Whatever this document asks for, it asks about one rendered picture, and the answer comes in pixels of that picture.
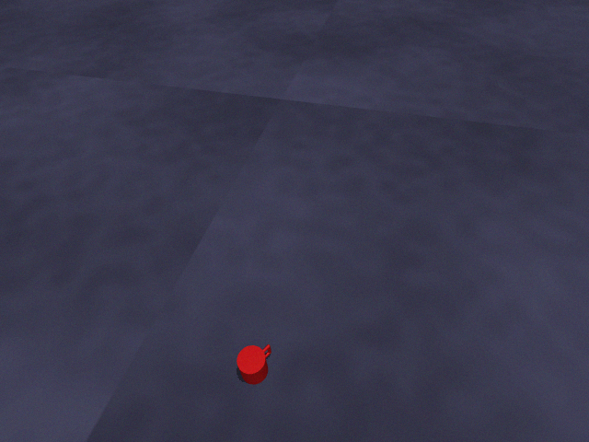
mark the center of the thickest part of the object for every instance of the mug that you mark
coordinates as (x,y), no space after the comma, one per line
(252,363)

